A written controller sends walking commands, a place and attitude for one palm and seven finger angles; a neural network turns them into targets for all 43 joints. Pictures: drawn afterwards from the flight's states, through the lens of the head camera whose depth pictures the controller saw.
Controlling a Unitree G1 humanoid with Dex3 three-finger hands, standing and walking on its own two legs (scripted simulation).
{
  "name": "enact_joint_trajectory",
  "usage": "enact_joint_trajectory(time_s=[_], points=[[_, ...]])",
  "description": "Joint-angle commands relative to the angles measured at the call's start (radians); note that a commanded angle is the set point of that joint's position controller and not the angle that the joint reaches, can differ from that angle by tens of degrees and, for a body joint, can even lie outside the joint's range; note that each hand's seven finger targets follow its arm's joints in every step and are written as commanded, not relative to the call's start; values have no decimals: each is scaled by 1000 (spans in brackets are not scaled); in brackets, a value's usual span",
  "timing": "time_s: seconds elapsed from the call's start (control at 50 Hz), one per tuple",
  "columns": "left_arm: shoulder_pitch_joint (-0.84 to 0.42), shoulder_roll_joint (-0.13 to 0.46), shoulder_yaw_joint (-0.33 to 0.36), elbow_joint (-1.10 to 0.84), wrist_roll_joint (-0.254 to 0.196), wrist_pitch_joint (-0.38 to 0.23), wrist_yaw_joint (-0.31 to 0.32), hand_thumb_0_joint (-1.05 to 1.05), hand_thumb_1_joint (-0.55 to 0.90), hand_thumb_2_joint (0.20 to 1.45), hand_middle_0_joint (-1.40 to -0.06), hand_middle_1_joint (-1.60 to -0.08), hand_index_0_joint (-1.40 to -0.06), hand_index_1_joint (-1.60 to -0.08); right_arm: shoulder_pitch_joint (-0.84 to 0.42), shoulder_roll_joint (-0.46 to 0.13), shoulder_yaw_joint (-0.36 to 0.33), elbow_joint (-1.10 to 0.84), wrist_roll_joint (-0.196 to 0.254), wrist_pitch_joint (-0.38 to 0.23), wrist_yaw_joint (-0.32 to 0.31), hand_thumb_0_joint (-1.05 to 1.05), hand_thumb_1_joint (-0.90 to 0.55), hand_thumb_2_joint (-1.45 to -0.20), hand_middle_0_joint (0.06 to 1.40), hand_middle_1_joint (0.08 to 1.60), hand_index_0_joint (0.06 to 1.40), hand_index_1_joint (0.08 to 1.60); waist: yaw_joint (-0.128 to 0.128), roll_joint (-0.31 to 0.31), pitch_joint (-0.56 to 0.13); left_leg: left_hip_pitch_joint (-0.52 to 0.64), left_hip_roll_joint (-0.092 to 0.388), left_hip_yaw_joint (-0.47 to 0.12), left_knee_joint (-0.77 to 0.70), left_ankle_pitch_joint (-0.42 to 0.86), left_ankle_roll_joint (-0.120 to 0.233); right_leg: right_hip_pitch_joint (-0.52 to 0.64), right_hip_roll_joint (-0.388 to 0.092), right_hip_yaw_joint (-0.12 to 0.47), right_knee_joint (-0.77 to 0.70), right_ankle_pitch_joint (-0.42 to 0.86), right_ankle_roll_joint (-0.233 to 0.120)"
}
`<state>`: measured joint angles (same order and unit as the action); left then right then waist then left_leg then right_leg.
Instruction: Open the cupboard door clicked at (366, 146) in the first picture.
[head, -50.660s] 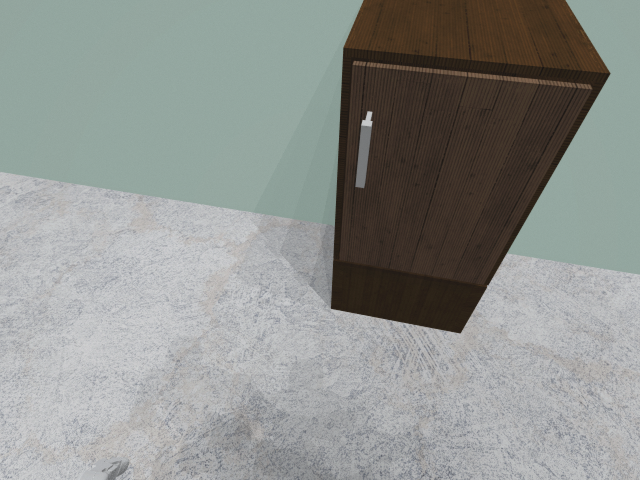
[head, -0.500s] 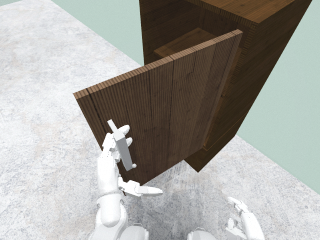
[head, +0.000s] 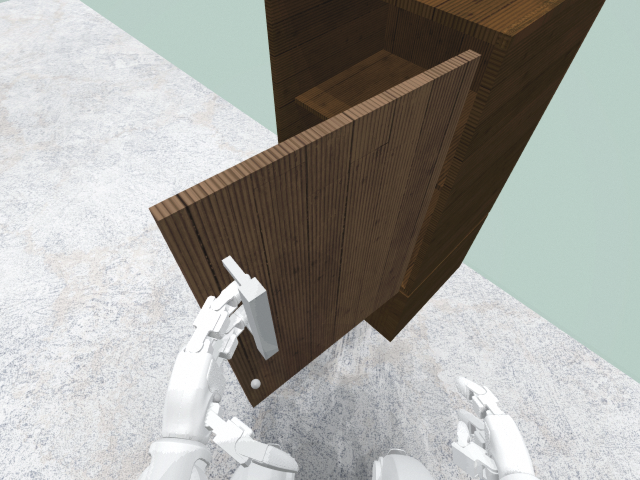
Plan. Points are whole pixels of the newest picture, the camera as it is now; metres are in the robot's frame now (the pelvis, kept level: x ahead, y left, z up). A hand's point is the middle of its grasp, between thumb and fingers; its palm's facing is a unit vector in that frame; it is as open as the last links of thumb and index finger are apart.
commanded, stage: slide the hand sideways off the handle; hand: left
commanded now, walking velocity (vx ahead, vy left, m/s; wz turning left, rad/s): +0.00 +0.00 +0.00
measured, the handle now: (251, 311) +0.30 +0.10 +0.06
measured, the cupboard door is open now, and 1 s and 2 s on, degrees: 84 82 82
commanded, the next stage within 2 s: draw the hand back to the body in 0.62 s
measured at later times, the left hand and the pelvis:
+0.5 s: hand (201, 410) +0.19 +0.14 +0.06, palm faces +0.01 -1.00 -0.04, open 16.0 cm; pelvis +0.01 -0.02 -0.01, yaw +1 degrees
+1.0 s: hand (151, 402) +0.19 +0.17 +0.10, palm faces +0.02 -1.00 -0.06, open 16.3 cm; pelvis +0.01 +0.00 +0.01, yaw +1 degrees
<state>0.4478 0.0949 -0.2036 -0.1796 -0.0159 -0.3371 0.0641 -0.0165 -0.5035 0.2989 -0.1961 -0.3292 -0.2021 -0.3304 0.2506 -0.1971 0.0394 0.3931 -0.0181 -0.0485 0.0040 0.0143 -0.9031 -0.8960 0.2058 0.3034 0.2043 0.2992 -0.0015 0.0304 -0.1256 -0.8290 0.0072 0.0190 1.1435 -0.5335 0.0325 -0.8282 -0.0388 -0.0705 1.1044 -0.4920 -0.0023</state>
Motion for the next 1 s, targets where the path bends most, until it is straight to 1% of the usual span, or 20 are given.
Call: enact_joint_trajectory(time_s=[0.0, 0.14, 0.18, 0.28, 0.32, 0.38, 0.42, 0.44, 0.56, 0.6, 0.62, 0.7, 0.74, 0.78, 0.82, 0.86, 0.9, 0.92, 0.94, 0.98], points=[[28, 27, 85, -250, -49, -78, -16, 0, -500, 300, -150, -300, -150, -300, -54, -117, -62, -171, 11, -57, -12, 0, -900, -900, 200, 300, 200, 300, 3, -49, -172, 76, -18, -61, -196, 160, -25, 135, 49, 4, -143, 143, -36], [124, 89, 180, -257, -102, -105, -90, 0, -500, 300, -150, -300, -150, -300, -53, -120, -76, -160, 18, -65, -27, 0, -900, -900, 200, 300, 200, 300, 12, -62, -195, 31, -25, -49, -149, 188, -22, 156, 48, 25, -131, 184, -32], [122, 96, 192, -285, -119, -115, -113, 0, -500, 300, -150, -300, -150, -300, -51, -121, -80, -159, 21, -69, -31, 0, -900, -900, 200, 300, 200, 300, 11, -44, -212, 36, -27, -47, -138, 200, -23, 152, 48, 26, -123, 200, -31], [134, 126, 239, -274, -156, -112, -162, 0, -500, 300, -150, -300, -150, -300, -55, -123, -85, -152, 29, -69, -46, 0, -900, -900, 200, 300, 200, 300, 8, -33, -192, 8, -30, -44, -119, 188, -22, 149, 46, 43, -133, 180, -28], [192, 145, 286, -258, -179, -110, -180, 0, -500, 300, -150, -300, -150, -300, -58, -120, -92, -149, 33, -67, -52, 0, -900, -900, 200, 300, 200, 300, 21, -65, -205, -7, -30, -42, -109, 201, -21, 183, 47, 61, -145, 189, -28], [181, 170, 329, -247, -202, -107, -207, 0, -500, 300, -150, -300, -150, -300, -65, -120, -96, -142, 38, -63, -61, 0, -900, -900, 200, 300, 200, 300, 18, -67, -191, -24, -31, -36, -95, 190, -23, 183, 41, 78, -155, 173, -22], [210, 171, 338, -263, -218, -109, -224, 0, -500, 300, -150, -300, -150, -300, -68, -119, -97, -148, 41, -64, -63, 0, -900, -900, 200, 300, 200, 300, 28, -34, -208, -14, -32, -38, -99, 210, -23, 200, 44, 74, -148, 193, -26], [218, 159, 326, -257, -221, -109, -234, 0, -500, 300, -150, -300, -150, -300, -71, -118, -96, -145, 42, -65, -64, 0, -900, -900, 200, 300, 200, 300, 20, -33, -198, -10, -32, -36, -96, 216, -22, 192, 42, 74, -149, 211, -22], [214, 207, 375, -248, -255, -125, -297, 0, -500, 300, -150, -300, -150, -300, -70, -124, -102, -128, 44, -75, -74, 0, -900, -900, 200, 300, 200, 300, 9, -40, -196, -33, -29, -42, -76, 203, -22, 183, 36, 92, -155, 198, -14], [198, 186, 346, -253, -267, -130, -320, 0, -500, 300, -150, -300, -150, -300, -71, -130, -99, -133, 47, -84, -76, 0, -900, -900, 200, 300, 200, 300, 0, -22, -176, -25, -29, -44, -78, 191, -19, 149, 41, 81, -157, 162, -16], [169, 191, 343, -257, -272, -131, -324, 0, -500, 300, -150, -300, -150, -300, -70, -133, -97, -130, 45, -89, -78, 0, -900, -900, 200, 300, 200, 300, -8, -33, -172, -34, -28, -48, -72, 183, -17, 143, 43, 82, -159, 138, -19], [148, 189, 333, -268, -269, -126, -322, 0, -500, 300, -150, -300, -150, -300, -66, -138, -96, -134, 46, -105, -81, 0, -900, -900, 200, 300, 200, 300, 0, -7, -185, -9, -27, -53, -87, 163, -18, 105, 50, 59, -146, 88, -25], [160, 239, 378, -329, -268, -107, -305, 0, -500, 300, -150, -300, -150, -300, -62, -136, -95, -146, 48, -103, -81, 0, -900, -900, 200, 300, 200, 300, 22, 22, -227, 29, -28, -50, -114, 184, -17, 153, 51, 58, -157, 108, -28], [175, 248, 385, -381, -261, -78, -284, 0, -500, 300, -150, -300, -150, -300, -59, -133, -90, -158, 55, -98, -82, 0, -900, -900, 200, 300, 200, 300, 31, 59, -239, 87, -28, -53, -159, 208, -17, 177, 59, 30, -161, 145, -30], [203, 248, 401, -365, -261, -38, -264, 0, -500, 300, -150, -300, -150, -300, -60, -127, -87, -154, 59, -91, -83, 0, -900, -900, 200, 300, 200, 300, 33, 33, -220, 104, -25, -61, -190, 219, -18, 205, 65, 15, -180, 161, -30], [214, 208, 366, -361, -262, -9, -259, 0, -500, 300, -150, -300, -150, -300, -64, -126, -81, -162, 64, -87, -82, 0, -900, -900, 200, 300, 200, 300, 20, 6, -170, 115, -23, -64, -219, 198, -19, 203, 67, -1, -201, 145, -23], [209, 209, 359, -364, -259, 13, -255, 0, -500, 300, -150, -300, -150, -300, -63, -129, -75, -162, 64, -88, -82, 0, -900, -900, 200, 300, 200, 300, 13, 21, -133, 129, -20, -68, -244, 178, -19, 201, 67, -8, -223, 125, -22], [206, 219, 370, -341, -257, 26, -255, 0, -500, 300, -150, -300, -150, -300, -67, -132, -73, -159, 62, -88, -84, 0, -900, -900, 200, 300, 200, 300, 12, -10, -108, 121, -18, -71, -250, 169, -18, 209, 67, -6, -237, 114, -23], [190, 228, 375, -347, -254, 30, -255, 0, -500, 300, -150, -300, -150, -300, -65, -137, -72, -158, 63, -90, -85, 0, -900, -900, 200, 300, 200, 300, 6, -6, -95, 129, -18, -69, -256, 160, -18, 203, 66, -3, -249, 104, -20], [194, 231, 383, -369, -260, 35, -260, 0, -500, 300, -150, -300, -150, -300, -61, -136, -66, -160, 62, -101, -83, 0, -900, -900, 200, 300, 200, 300, 15, 6, -103, 159, -16, -73, -280, 164, -20, 223, 66, -10, -257, 106, -23]])
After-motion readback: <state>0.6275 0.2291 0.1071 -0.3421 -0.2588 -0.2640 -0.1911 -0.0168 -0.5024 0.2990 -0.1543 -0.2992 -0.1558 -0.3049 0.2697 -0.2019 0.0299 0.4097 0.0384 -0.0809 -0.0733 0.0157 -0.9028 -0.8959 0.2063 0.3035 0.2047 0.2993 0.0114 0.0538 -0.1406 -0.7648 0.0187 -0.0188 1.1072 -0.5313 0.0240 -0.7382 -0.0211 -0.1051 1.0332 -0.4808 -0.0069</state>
